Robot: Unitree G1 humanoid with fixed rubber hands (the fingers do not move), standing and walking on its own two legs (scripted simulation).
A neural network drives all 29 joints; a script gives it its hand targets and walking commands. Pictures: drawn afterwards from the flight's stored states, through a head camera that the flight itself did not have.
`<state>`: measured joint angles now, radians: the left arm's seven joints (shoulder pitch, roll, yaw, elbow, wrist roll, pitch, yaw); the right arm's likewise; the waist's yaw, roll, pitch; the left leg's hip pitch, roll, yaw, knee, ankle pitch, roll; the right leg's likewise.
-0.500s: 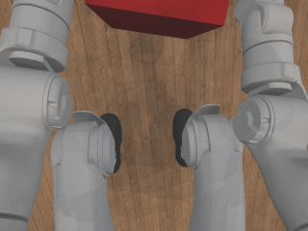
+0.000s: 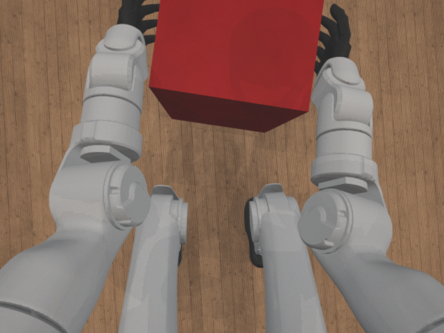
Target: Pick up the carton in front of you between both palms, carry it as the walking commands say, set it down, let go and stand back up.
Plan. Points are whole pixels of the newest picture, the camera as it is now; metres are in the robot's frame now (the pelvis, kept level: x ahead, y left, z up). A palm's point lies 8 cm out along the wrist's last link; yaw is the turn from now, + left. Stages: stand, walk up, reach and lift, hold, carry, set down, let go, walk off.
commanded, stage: reach and lift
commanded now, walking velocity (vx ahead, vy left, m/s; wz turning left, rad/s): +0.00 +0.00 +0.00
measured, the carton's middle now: (230, 59) +0.54 -0.02 -0.13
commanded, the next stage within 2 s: none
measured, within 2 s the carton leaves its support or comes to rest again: neither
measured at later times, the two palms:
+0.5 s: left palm (77, 3) +0.50 +0.14 +0.08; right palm (397, 31) +0.48 -0.16 +0.09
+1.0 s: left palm out of the picture +0.44 +0.15 +0.23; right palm out of the picture +0.44 -0.15 +0.24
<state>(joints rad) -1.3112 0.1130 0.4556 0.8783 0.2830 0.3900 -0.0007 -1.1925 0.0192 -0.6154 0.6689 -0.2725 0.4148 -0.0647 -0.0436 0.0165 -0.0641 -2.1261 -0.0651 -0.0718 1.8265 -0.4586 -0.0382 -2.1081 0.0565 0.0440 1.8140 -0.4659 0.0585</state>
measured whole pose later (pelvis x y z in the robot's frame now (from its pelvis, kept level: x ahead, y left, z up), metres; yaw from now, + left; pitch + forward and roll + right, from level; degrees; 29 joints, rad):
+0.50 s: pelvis +0.04 +0.00 +0.12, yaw +1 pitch +38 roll -1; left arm -0.88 -0.04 0.42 0.65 0.26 0.42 0.01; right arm -0.82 0.09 -0.51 0.57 -0.24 0.42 -0.03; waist -0.04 0.01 -0.23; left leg -1.65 -0.05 -0.07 1.47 -0.47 -0.03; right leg -1.64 0.04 0.05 1.46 -0.48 0.04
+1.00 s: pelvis +0.08 +0.00 +0.25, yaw +1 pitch +19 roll +0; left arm -0.50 -0.14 0.38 0.52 0.27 0.42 -0.01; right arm -0.49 0.15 -0.40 0.50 -0.26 0.42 -0.01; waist -0.01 0.00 -0.16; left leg -0.89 -0.03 -0.06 0.91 -0.35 -0.02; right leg -0.89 0.03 0.07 0.91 -0.35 0.02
